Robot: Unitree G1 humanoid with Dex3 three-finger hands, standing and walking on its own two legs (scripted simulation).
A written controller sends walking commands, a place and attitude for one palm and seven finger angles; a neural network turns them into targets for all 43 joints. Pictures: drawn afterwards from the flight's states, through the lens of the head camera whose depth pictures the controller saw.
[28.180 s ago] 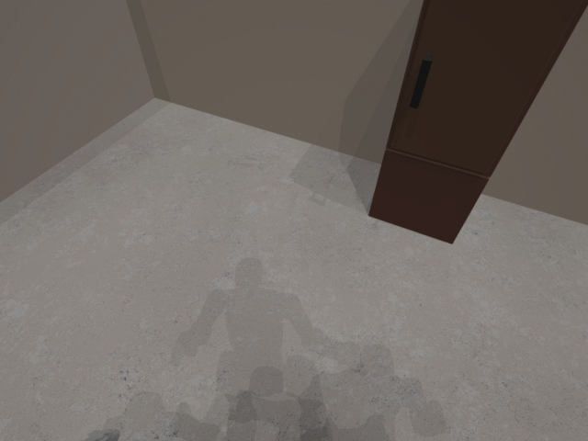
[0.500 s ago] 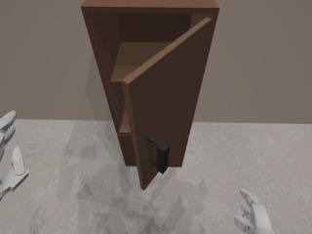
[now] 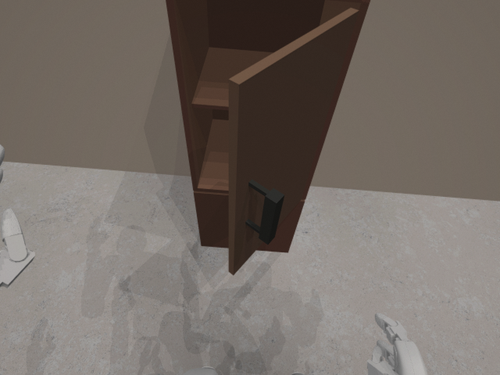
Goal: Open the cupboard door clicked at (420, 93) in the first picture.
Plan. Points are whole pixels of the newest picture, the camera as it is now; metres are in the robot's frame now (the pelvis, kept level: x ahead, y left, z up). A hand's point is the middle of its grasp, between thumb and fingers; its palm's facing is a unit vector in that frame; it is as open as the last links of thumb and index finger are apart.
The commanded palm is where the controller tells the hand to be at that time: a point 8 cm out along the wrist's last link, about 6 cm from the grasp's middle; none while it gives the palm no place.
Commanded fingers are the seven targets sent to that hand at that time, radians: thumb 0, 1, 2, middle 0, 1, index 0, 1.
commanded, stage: step back with the hand held close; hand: left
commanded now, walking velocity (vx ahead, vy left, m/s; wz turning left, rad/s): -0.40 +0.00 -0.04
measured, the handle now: (261, 212) +0.43 +0.00 -0.04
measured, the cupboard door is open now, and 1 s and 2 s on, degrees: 54 54 54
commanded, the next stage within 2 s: stop stepping back and stand still in 0.50 s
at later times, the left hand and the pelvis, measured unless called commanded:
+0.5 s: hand out of the picture +0.13 +0.29 +0.18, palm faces +0.45 -0.78 -0.43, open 7.5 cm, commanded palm +0.08 +0.30 +0.19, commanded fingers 0.00 0.90 0.90 -0.20 -0.30 -0.20 -0.30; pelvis -0.07 +0.01 +0.01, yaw -1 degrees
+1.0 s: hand out of the picture +0.10 +0.28 +0.17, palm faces +0.41 -0.84 -0.36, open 7.5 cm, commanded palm +0.03 +0.31 +0.19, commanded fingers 0.00 0.90 0.90 -0.20 -0.30 -0.20 -0.30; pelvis -0.13 +0.02 -0.01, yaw -3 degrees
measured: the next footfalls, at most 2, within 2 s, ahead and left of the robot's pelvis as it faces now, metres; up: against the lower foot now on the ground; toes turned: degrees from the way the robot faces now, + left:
right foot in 0.60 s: -0.22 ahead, -0.13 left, +0.00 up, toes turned -3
left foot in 1.20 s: -0.08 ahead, +0.13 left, +0.00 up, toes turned -6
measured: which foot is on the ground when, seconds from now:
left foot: down 0.00-1.00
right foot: down 0.00-0.30, up 0.32-0.58, down 0.60-1.00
